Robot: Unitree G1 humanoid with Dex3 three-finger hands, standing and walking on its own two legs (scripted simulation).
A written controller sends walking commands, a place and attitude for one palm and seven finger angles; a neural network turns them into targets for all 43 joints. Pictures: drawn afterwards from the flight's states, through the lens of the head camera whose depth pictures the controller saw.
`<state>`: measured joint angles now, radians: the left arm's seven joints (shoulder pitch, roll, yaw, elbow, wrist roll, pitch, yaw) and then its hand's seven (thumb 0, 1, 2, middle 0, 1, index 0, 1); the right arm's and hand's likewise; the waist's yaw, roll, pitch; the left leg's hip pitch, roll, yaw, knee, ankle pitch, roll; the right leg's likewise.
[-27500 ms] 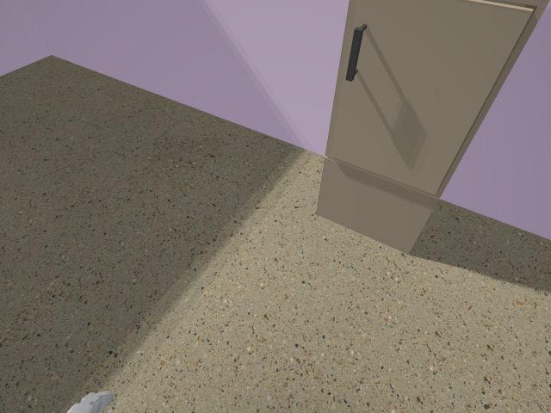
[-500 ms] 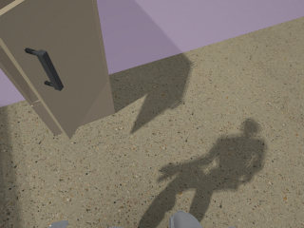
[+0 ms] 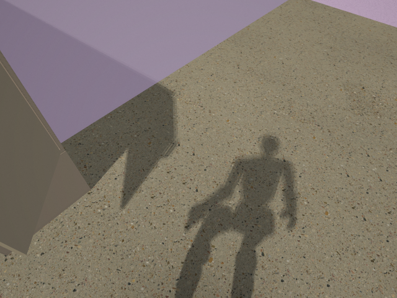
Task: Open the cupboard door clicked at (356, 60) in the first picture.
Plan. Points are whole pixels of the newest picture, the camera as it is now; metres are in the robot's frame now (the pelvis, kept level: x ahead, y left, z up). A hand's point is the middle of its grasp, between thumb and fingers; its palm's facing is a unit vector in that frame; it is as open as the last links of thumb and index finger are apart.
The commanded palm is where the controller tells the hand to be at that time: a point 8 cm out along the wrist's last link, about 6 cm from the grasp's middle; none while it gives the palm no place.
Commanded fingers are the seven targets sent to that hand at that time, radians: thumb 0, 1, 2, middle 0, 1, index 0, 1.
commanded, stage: walk to a spot facing it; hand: left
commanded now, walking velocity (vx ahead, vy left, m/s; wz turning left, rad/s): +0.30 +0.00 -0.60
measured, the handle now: out of the picture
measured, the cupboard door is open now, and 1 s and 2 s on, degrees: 44 44 44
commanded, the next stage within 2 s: turn to face it in 1.46 s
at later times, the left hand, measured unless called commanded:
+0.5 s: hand (183, 208) +0.36 +0.06 -0.16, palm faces -0.36 -0.91 -0.19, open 7.4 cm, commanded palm none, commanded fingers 0.00 0.90 0.90 -0.20 -0.30 -0.20 -0.30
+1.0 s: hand (188, 207) +0.37 +0.04 -0.18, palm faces -0.31 -0.94 -0.16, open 7.3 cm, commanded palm none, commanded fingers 0.00 0.90 0.90 -0.20 -0.30 -0.20 -0.30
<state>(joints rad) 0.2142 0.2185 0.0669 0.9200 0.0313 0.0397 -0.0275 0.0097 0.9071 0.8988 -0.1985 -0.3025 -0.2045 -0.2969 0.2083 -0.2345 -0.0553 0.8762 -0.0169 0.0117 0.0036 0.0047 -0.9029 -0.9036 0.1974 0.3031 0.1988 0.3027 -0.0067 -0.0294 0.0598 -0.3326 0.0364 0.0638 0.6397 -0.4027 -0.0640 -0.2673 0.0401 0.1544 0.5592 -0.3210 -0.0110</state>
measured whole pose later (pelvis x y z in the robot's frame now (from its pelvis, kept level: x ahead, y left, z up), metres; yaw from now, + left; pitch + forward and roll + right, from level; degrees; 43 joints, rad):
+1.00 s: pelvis +0.38 -0.14 -0.01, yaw -26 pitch +1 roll +0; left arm 0.45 0.15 0.05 1.13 0.01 -0.06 0.00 0.01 0.91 0.90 -0.20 -0.30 -0.20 -0.30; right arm 0.05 -0.17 -0.04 0.93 -0.04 -0.06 0.02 0.00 -0.90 -0.90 0.20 0.30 0.20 0.30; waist 0.05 -0.02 0.05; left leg -0.42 0.04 0.11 0.58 -0.15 0.03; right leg -0.04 0.07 0.01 0.65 -0.48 -0.06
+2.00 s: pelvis +0.71 -0.38 -0.01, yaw -21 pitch +0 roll -1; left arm 0.22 0.18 0.06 1.01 0.02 0.03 0.01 0.01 0.92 0.90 -0.20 -0.30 -0.20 -0.30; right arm 0.15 -0.21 -0.04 0.95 -0.03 0.00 -0.01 0.00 -0.91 -0.90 0.20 0.30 0.20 0.30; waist 0.00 -0.03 0.10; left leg -0.44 -0.01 0.09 0.66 -0.23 0.08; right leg -0.39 -0.05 -0.06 1.18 -0.52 0.05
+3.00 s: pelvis +0.75 -0.49 +0.00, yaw +15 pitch +2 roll +0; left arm 0.13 0.26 0.07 0.85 0.02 0.05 0.00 0.01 0.91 0.90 -0.19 -0.30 -0.20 -0.30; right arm 0.14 -0.23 -0.05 0.89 -0.03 0.04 0.01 0.00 -0.90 -0.90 0.20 0.30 0.20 0.30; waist 0.00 0.01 0.09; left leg -0.33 -0.02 -0.07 0.53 -0.23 0.00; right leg -0.44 -0.06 0.01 0.86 -0.42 0.08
